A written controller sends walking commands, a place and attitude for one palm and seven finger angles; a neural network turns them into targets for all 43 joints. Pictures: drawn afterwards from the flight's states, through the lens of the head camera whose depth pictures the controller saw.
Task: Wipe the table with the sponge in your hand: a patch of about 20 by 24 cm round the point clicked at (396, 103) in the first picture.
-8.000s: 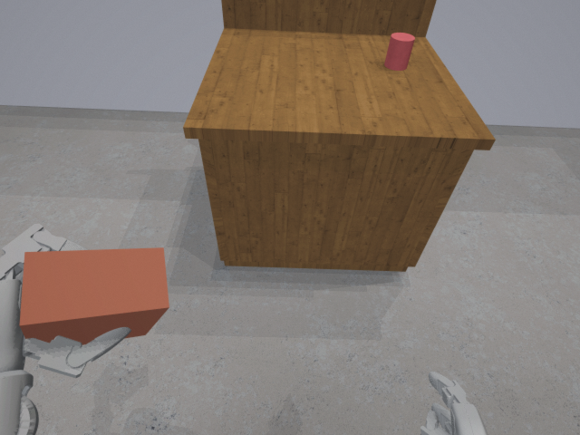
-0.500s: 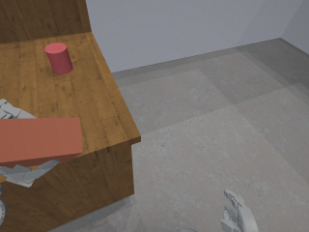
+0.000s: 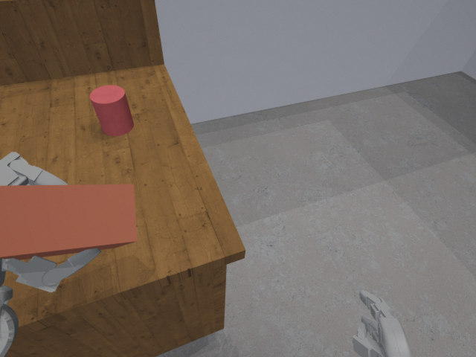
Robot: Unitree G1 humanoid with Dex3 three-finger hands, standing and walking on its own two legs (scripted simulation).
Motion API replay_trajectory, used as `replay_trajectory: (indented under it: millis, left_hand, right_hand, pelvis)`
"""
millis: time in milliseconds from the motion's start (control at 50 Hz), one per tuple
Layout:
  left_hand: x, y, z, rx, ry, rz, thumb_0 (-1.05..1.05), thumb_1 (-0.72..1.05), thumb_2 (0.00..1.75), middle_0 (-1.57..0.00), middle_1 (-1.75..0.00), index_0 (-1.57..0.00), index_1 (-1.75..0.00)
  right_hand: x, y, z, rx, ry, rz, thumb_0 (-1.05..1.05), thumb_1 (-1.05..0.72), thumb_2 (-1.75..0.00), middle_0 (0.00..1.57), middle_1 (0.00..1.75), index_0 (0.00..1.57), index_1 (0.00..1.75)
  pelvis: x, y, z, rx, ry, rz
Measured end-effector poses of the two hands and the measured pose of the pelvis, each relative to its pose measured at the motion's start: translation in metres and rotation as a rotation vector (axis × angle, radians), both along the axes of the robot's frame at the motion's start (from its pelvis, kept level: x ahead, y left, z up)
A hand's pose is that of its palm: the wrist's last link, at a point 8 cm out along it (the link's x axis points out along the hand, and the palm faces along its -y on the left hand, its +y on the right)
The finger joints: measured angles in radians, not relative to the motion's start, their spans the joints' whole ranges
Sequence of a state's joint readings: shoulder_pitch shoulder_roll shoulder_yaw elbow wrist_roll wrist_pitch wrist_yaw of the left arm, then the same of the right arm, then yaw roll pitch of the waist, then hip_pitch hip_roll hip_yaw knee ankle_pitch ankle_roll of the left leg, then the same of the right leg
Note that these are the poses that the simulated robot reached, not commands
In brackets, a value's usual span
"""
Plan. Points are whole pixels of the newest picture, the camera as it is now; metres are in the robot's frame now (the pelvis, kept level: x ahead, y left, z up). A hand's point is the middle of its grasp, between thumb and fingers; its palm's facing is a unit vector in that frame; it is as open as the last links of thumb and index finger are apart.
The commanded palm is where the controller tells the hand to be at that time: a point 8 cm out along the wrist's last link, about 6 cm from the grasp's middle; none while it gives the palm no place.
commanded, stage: come to a stop and stand still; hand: left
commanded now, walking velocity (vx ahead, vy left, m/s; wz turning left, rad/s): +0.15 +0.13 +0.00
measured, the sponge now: (88, 223) +0.23 +0.21 +0.18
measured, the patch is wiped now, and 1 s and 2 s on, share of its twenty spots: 0.00 0.00 0.00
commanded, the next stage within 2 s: none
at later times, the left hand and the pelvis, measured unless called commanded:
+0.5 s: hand (43, 194) +0.26 +0.27 +0.18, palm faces +0.38 -0.83 -0.40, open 10.1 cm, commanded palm +0.19 +0.30 +0.19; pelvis +0.03 +0.03 +0.02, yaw +0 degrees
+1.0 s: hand (14, 250) +0.19 +0.29 +0.15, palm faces +0.30 -0.86 -0.42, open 10.1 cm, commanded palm +0.14 +0.32 +0.19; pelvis -0.03 +0.04 +0.01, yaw -1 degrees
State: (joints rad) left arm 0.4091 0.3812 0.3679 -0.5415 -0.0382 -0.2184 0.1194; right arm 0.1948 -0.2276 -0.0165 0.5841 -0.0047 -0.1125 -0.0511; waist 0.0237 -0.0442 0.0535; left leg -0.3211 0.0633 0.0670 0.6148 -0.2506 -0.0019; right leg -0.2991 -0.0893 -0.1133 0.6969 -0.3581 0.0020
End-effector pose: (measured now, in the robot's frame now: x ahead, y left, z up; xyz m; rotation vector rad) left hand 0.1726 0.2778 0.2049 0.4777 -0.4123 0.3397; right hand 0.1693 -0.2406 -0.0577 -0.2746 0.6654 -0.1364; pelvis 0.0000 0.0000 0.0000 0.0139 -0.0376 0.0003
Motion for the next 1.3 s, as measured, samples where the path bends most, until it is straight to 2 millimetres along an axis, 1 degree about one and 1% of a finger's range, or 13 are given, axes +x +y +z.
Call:
replay_trajectory:
  millis: [100, 200, 400, 580, 640, 700, 740, 820, 900, 1000, 1080, 1140, 1300]
  left_hand:
    - [0.023, 0.027, -0.003, 0.019, 0.016, 0.06, -0.01, -0.5, 1.0, -0.73, -1.34, -0.74, -1.34]
    - [0.035, 0.029, -0.007, -0.041, 0.056, 0.074, -0.01, -0.5, 1.0, -0.73, -1.34, -0.74, -1.34]
    - [0.05, 0.043, -0.004, -0.022, 0.134, 0.043, -0.01, -0.5, 1.0, -0.73, -1.34, -0.74, -1.34]
    - [0.032, 0.023, -0.009, -0.078, 0.167, 0.039, -0.01, -0.5, 1.0, -0.73, -1.34, -0.74, -1.34]
    - [0.036, 0.043, 0.018, 0.097, 0.08, 0.057, -0.01, -0.5, 1.0, -0.73, -1.34, -0.74, -1.34]
    - [0.038, 0.067, 0.033, 0.095, -0.001, 0.122, -0.01, -0.5, 1.0, -0.73, -1.34, -0.74, -1.34]
    - [0.033, 0.066, 0.025, 0.053, 0.028, 0.118, -0.01, -0.5, 1.0, -0.73, -1.34, -0.74, -1.34]
    - [0.014, 0.031, -0.014, -0.026, 0.195, -0.02, -0.01, -0.5, 1.0, -0.73, -1.34, -0.74, -1.34]
    - [-0.008, 0.018, -0.045, -0.074, 0.31, -0.114, -0.01, -0.5, 1.0, -0.73, -1.34, -0.74, -1.34]
    - [-0.014, 0.053, -0.035, -0.033, 0.211, -0.023, -0.01, -0.5, 1.0, -0.73, -1.34, -0.74, -1.34]
    - [-0.02, 0.079, -0.005, 0.015, 0.057, 0.079, -0.01, -0.5, 1.0, -0.73, -1.34, -0.74, -1.34]
    - [-0.03, 0.081, 0.01, 0.026, -0.01, 0.09, -0.01, -0.5, 1.0, -0.73, -1.34, -0.74, -1.34]
    - [-0.027, 0.078, -0.019, -0.057, 0.097, 0.054, -0.01, -0.5, 1.01, -0.73, -1.34, -0.74, -1.34]
  right_hand:
    - [0.021, 0.032, -0.001, 0.072, -0.038, 0.008, 0.02, -0.9, -0.9, 0.2, 0.3, 0.2, 0.3]
    - [0.033, 0.057, -0.01, 0.116, 0.018, 0.058, 0.01, -0.9, -0.9, 0.2, 0.3, 0.2, 0.3]
    - [0.043, 0.07, 0.005, 0.09, 0.035, 0.048, 0.02, -0.9, -0.9, 0.2, 0.3, 0.21, 0.3]
    - [0.035, 0.045, 0.014, 0.061, 0.006, 0.027, 0.02, -0.9, -0.9, 0.2, 0.3, 0.21, 0.3]
    - [0.023, 0.034, 0.011, 0.013, 0.035, 0.06, 0.01, -0.9, -0.9, 0.2, 0.3, 0.2, 0.3]
    - [0.007, 0.023, 0.009, 0.009, 0.061, 0.045, 0.01, -0.9, -0.9, 0.2, 0.3, 0.2, 0.3]
    - [-0.005, 0.016, 0.01, 0.026, 0.044, 0.011, 0.02, -0.9, -0.9, 0.2, 0.3, 0.2, 0.3]
    - [-0.031, 0.012, 0.011, 0.035, 0.021, -0.055, 0.02, -0.9, -0.9, 0.2, 0.3, 0.2, 0.3]
    - [-0.055, 0.021, 0.012, 0.004, 0.045, -0.096, 0.02, -0.9, -0.9, 0.2, 0.3, 0.2, 0.3]
    - [-0.066, 0.044, 0.009, -0.007, 0.074, -0.054, 0.02, -0.9, -0.9, 0.2, 0.3, 0.2, 0.3]
    - [-0.058, 0.066, 0.004, 0.03, 0.06, 0.027, 0.02, -0.9, -0.9, 0.2, 0.3, 0.2, 0.3]
    - [-0.046, 0.081, 0.003, 0.062, 0.031, 0.068, 0.02, -0.9, -0.9, 0.2, 0.3, 0.2, 0.3]
    - [-0.014, 0.103, 0.015, 0.069, -0.031, 0.116, 0.02, -0.9, -0.9, 0.2, 0.3, 0.21, 0.3]
  pelvis:
    - [0.018, 0.009, -0.001, 0.009, 0.008, 0.007]
    - [0.034, 0.021, 0.004, -0.022, 0.023, 0.016]
    - [0.039, 0.031, 0.017, -0.019, 0.042, -0.003]
    - [0.026, 0.02, 0.02, -0.034, 0.047, -0.003]
    - [0.011, 0.013, 0.019, -0.039, 0.037, 0.008]
    - [-0.004, 0.012, 0.018, -0.028, 0.028, -0.013]
    - [-0.01, 0.017, 0.018, -0.024, 0.023, -0.029]
    - [-0.015, 0.029, 0.017, -0.028, 0.012, -0.04]
    - [-0.018, 0.037, 0.016, -0.028, 0.001, -0.043]
    - [-0.026, 0.043, 0.014, -0.036, -0.017, -0.011]
    - [-0.032, 0.047, 0.012, -0.041, -0.024, 0.022]
    - [-0.03, 0.052, 0.012, -0.045, -0.022, 0.025]
    - [-0.02, 0.063, 0.016, -0.043, -0.003, 0.025]
